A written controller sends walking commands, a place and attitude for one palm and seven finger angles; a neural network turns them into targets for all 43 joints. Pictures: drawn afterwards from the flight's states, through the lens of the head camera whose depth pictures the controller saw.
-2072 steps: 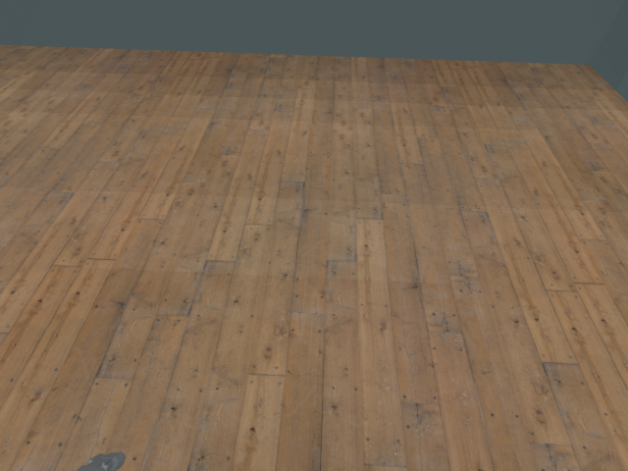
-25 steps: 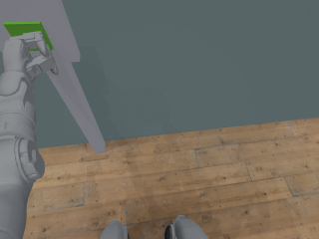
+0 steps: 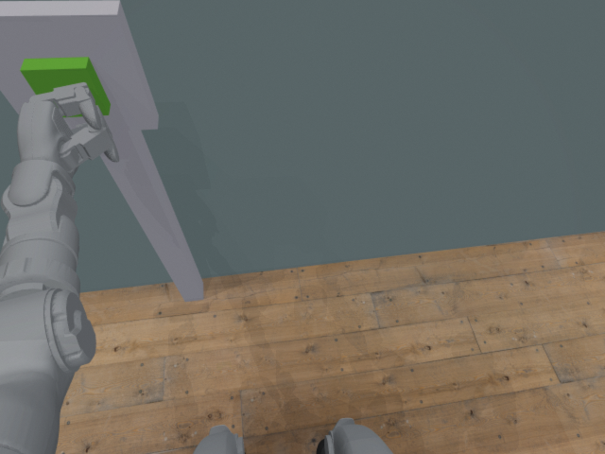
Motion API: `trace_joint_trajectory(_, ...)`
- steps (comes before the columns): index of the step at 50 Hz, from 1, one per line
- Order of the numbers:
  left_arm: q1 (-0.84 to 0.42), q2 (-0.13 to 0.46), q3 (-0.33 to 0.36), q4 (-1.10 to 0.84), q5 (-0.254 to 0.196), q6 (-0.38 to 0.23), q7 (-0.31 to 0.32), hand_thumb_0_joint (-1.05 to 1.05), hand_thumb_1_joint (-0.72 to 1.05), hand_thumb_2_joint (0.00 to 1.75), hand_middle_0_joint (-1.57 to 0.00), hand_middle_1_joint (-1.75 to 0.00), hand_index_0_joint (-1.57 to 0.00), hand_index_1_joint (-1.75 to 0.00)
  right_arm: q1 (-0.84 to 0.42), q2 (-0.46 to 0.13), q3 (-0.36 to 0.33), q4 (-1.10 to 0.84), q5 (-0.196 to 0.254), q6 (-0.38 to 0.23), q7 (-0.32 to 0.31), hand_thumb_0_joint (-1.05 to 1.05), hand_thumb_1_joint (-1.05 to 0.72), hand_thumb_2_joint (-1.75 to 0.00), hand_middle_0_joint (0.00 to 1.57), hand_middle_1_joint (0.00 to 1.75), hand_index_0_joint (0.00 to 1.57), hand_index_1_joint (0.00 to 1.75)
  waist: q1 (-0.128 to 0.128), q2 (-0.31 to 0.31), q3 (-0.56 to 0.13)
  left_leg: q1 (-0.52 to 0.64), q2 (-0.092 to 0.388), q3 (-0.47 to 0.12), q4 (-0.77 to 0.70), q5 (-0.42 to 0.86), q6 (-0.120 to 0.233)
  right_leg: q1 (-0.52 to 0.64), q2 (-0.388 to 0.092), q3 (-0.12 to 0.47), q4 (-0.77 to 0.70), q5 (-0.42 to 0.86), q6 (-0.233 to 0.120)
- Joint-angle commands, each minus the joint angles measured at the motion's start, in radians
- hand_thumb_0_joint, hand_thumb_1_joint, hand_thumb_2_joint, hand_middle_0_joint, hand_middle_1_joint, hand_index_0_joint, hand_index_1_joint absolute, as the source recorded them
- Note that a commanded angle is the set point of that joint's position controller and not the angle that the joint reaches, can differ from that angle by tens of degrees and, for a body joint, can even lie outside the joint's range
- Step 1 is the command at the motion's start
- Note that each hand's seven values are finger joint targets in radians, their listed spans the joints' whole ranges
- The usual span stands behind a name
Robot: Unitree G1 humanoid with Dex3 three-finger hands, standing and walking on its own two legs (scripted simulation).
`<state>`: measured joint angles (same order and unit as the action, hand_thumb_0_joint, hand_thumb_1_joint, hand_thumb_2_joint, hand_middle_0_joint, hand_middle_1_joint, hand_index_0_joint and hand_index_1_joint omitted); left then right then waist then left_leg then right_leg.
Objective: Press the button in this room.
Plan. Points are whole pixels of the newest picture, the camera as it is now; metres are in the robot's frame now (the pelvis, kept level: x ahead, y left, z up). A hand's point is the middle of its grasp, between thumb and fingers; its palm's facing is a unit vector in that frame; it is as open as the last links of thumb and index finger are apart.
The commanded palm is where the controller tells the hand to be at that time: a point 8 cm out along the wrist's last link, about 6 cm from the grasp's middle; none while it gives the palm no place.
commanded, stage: pull the fist back off the button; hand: left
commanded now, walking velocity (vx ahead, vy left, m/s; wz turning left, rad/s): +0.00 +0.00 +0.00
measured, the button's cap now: (69, 86) +0.56 +0.26 +0.14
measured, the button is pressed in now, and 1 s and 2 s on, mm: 0 0 0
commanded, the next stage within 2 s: draw the hand back to the body in 0.70 s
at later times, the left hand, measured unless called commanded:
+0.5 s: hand (105, 170) +0.45 +0.20 +0.11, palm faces +0.08 -1.00 +0.00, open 3.1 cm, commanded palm +0.41 +0.26 +0.11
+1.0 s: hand (93, 195) +0.39 +0.20 +0.13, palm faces +0.07 -1.00 +0.00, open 3.1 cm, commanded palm +0.35 +0.26 +0.13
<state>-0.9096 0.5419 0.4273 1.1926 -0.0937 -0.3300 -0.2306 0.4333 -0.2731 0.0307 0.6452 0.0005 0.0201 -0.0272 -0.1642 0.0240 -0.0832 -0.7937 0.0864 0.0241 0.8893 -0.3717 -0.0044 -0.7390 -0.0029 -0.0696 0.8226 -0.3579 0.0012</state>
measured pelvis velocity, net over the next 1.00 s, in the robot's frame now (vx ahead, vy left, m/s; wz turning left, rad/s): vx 0.02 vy -0.01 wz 0.02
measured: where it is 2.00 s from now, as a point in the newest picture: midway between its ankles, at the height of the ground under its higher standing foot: outside the picture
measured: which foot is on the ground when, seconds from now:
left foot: down 0.00-1.00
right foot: down 0.00-1.00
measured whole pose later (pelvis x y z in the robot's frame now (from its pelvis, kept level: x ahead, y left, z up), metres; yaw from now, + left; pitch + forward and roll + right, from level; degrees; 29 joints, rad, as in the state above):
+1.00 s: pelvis +0.02 -0.01 +0.02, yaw +1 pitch +7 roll -1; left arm -0.37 0.31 0.30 0.60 -0.24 -0.23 -0.24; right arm 0.30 -0.26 0.02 0.59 0.05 0.00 -0.05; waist -0.04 0.04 -0.08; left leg -0.50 0.06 0.04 0.75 -0.36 -0.02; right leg -0.47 -0.02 -0.06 0.73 -0.37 -0.01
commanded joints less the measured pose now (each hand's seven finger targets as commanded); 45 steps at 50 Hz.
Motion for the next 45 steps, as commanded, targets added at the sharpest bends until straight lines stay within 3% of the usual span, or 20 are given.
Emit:
trace_joint_trajectory(1,-0.413,0.215,0.002,-0.274,-0.031,-0.076,0.003,0.00,0.90,0.90,-1.30,-1.50,-1.30,-1.50,0.093,-0.173,-0.068,-0.076,0.007,-0.015,-0.011,0.00,-0.90,-0.90,0.20,0.30,0.20,0.30,0.014,0.111,-0.383,0.347,-0.056,-0.047,-0.126,0.180,0.030,0.130,0.050,0.030,-0.118,0.164,-0.015)
trace_joint_trajectory(7,-0.266,0.206,0.021,-0.314,-0.048,-0.058,0.000,0.00,0.90,0.90,-1.30,-1.50,-1.30,-1.50,0.062,-0.166,-0.072,-0.106,0.016,-0.003,-0.016,0.00,-0.90,-0.90,0.20,0.30,0.20,0.30,0.052,0.039,-0.371,0.320,-0.063,-0.025,-0.139,0.228,0.035,0.225,0.044,0.036,-0.116,0.257,-0.014)
trace_joint_trajectory(9,-0.258,0.142,-0.024,-0.378,-0.052,-0.066,-0.003,0.00,0.90,0.90,-1.30,-1.50,-1.30,-1.50,0.047,-0.155,-0.072,-0.113,0.018,-0.004,-0.013,0.00,-0.90,-0.90,0.20,0.30,0.20,0.30,0.052,0.102,-0.385,0.382,-0.062,-0.027,-0.137,0.278,0.031,0.204,0.044,0.031,-0.109,0.284,-0.019)
trace_joint_trajectory(10,-0.257,0.127,-0.028,-0.395,-0.062,-0.065,-0.001,0.00,0.90,0.90,-1.30,-1.50,-1.30,-1.50,0.042,-0.154,-0.073,-0.111,0.018,-0.004,-0.012,0.00,-0.90,-0.90,0.20,0.30,0.20,0.30,0.049,0.087,-0.377,0.394,-0.060,-0.029,-0.138,0.285,0.030,0.201,0.046,0.029,-0.114,0.288,-0.018)
trace_joint_trajectory(12,-0.185,0.149,0.006,-0.418,-0.079,-0.059,-0.001,0.00,0.90,0.90,-1.30,-1.50,-1.30,-1.50,0.030,-0.157,-0.076,-0.121,0.022,-0.002,-0.015,0.00,-0.90,-0.90,0.20,0.30,0.20,0.30,0.071,0.034,-0.390,0.371,-0.065,-0.021,-0.144,0.291,0.033,0.264,0.044,0.036,-0.117,0.322,-0.017)
trace_joint_trajectory(14,-0.183,0.099,-0.038,-0.464,-0.080,-0.058,-0.004,0.00,0.90,0.90,-1.30,-1.50,-1.30,-1.50,0.013,-0.148,-0.074,-0.125,0.026,-0.002,-0.016,0.00,-0.90,-0.90,0.20,0.30,0.20,0.30,0.063,0.072,-0.376,0.399,-0.065,-0.021,-0.146,0.322,0.032,0.254,0.041,0.032,-0.114,0.346,-0.018)
trace_joint_trajectory(16,-0.134,0.073,-0.052,-0.511,-0.085,-0.051,0.000,0.00,0.90,0.90,-1.30,-1.50,-1.30,-1.50,-0.002,-0.145,-0.077,-0.129,0.028,-0.003,-0.014,0.00,-0.90,-0.90,0.20,0.30,0.20,0.30,0.074,0.092,-0.377,0.434,-0.065,-0.025,-0.148,0.347,0.028,0.246,0.041,0.029,-0.118,0.351,-0.021)
trace_joint_trajectory(18,-0.118,0.044,-0.073,-0.542,-0.093,-0.043,0.006,0.00,0.90,0.90,-1.30,-1.50,-1.30,-1.50,-0.016,-0.143,-0.076,-0.133,0.029,-0.005,-0.015,0.00,-0.90,-0.90,0.20,0.30,0.20,0.30,0.068,0.055,-0.361,0.428,-0.067,-0.023,-0.149,0.338,0.031,0.259,0.041,0.029,-0.124,0.355,-0.019)
trace_joint_trajectory(20,-0.084,0.064,-0.047,-0.562,-0.102,-0.035,0.012,0.00,0.90,0.90,-1.30,-1.50,-1.30,-1.50,-0.027,-0.144,-0.077,-0.132,0.031,-0.007,-0.018,0.00,-0.90,-0.90,0.20,0.30,0.20,0.30,0.083,0.022,-0.360,0.411,-0.070,-0.022,-0.159,0.333,0.031,0.300,0.038,0.029,-0.126,0.376,-0.018)
trace_joint_trajectory(23,-0.022,0.030,-0.070,-0.634,-0.104,-0.028,0.015,0.00,0.90,0.90,-1.30,-1.50,-1.30,-1.50,-0.052,-0.135,-0.072,-0.147,0.032,-0.013,-0.018,0.00,-0.90,-0.90,0.20,0.30,0.20,0.30,0.093,0.071,-0.364,0.440,-0.074,-0.016,-0.162,0.372,0.029,0.315,0.034,0.029,-0.124,0.409,-0.021)
trace_joint_trajectory(26,0.050,0.040,-0.052,-0.654,-0.117,-0.015,0.011,0.00,0.90,0.90,-1.30,-1.50,-1.30,-1.50,-0.074,-0.135,-0.070,-0.155,0.034,-0.015,-0.022,0.00,-0.90,-0.90,0.20,0.30,0.20,0.30,0.105,0.005,-0.339,0.405,-0.078,-0.010,-0.174,0.351,0.032,0.362,0.031,0.034,-0.133,0.435,-0.017)
trace_joint_trajectory(30,0.098,0.032,-0.052,-0.710,-0.127,-0.009,0.002,0.00,0.90,0.90,-1.30,-1.50,-1.30,-1.50,-0.102,-0.130,-0.068,-0.165,0.036,-0.023,-0.025,0.00,-0.90,-0.90,0.20,0.30,0.20,0.30,0.117,0.039,-0.329,0.416,-0.082,-0.008,-0.183,0.331,0.030,0.373,0.027,0.037,-0.139,0.425,-0.019)
trace_joint_trajectory(32,0.081,-0.009,-0.094,-0.718,-0.132,-0.006,-0.005,0.00,0.90,0.90,-1.30,-1.50,-1.30,-1.50,-0.114,-0.127,-0.064,-0.163,0.039,-0.028,-0.028,0.00,-0.90,-0.90,0.20,0.30,0.20,0.30,0.102,0.034,-0.299,0.423,-0.082,-0.014,-0.187,0.313,0.029,0.349,0.029,0.031,-0.146,0.399,-0.020)
trace_joint_trajectory(33,0.045,-0.027,-0.117,-0.708,-0.132,-0.006,-0.006,0.00,0.90,0.90,-1.30,-1.50,-1.30,-1.50,-0.113,-0.128,-0.063,-0.156,0.041,-0.029,-0.031,0.00,-0.90,-0.90,0.20,0.30,0.20,0.30,0.081,0.003,-0.271,0.419,-0.080,-0.018,-0.185,0.288,0.031,0.326,0.030,0.030,-0.154,0.372,-0.018)
trace_joint_trajectory(35,0.001,0.003,-0.098,-0.683,-0.129,-0.004,-0.002,0.00,0.90,0.90,-1.30,-1.50,-1.30,-1.50,-0.115,-0.134,-0.063,-0.142,0.040,-0.033,-0.039,0.00,-0.90,-0.90,0.20,0.30,0.20,0.30,0.083,0.006,-0.271,0.413,-0.083,-0.024,-0.186,0.254,0.030,0.313,0.026,0.033,-0.157,0.337,-0.017)
trace_joint_trajectory(38,-0.033,-0.013,-0.122,-0.694,-0.123,-0.014,-0.004,0.00,0.90,0.90,-1.30,-1.50,-1.30,-1.50,-0.117,-0.132,-0.062,-0.137,0.037,-0.044,-0.042,0.00,-0.90,-0.90,0.20,0.30,0.20,0.30,0.084,0.036,-0.308,0.441,-0.086,-0.029,-0.181,0.266,0.029,0.313,0.023,0.034,-0.152,0.330,-0.021)
trace_joint_trajectory(39,0.000,-0.009,-0.107,-0.676,-0.123,-0.014,-0.001,0.00,0.90,0.90,-1.30,-1.50,-1.30,-1.50,-0.121,-0.130,-0.061,-0.137,0.035,-0.046,-0.040,0.00,-0.90,-0.90,0.20,0.30,0.20,0.30,0.101,0.046,-0.324,0.446,-0.087,-0.030,-0.182,0.268,0.027,0.319,0.021,0.035,-0.150,0.331,-0.022)
trace_joint_trajectory(40,-0.001,-0.016,-0.117,-0.654,-0.122,-0.013,-0.002,0.00,0.90,0.90,-1.30,-1.50,-1.30,-1.50,-0.124,-0.130,-0.059,-0.134,0.037,-0.046,-0.041,0.00,-0.90,-0.90,0.20,0.30,0.20,0.30,0.092,0.033,-0.297,0.434,-0.087,-0.030,-0.182,0.264,0.027,0.311,0.021,0.032,-0.152,0.329,-0.022)
trace_joint_trajectory(42,0.079,0.010,-0.080,-0.707,-0.131,-0.014,-0.003,0.00,0.90,0.90,-1.30,-1.50,-1.30,-1.50,-0.134,-0.130,-0.061,-0.153,0.035,-0.053,-0.036,0.00,-0.90,-0.90,0.20,0.30,0.20,0.30,0.130,0.045,-0.355,0.453,-0.088,-0.027,-0.192,0.289,0.026,0.364,0.020,0.035,-0.149,0.358,-0.024)
trace_joint_trajectory(45,0.195,0.025,-0.058,-0.757,-0.149,0.011,-0.009,0.00,0.90,0.90,-1.30,-1.50,-1.30,-1.50,-0.162,-0.128,-0.055,-0.182,0.042,-0.054,-0.032,0.00,-0.90,-0.90,0.20,0.30,0.20,0.30,0.149,-0.001,-0.321,0.421,-0.087,-0.020,-0.220,0.282,0.029,0.420,0.019,0.033,-0.163,0.377,-0.021)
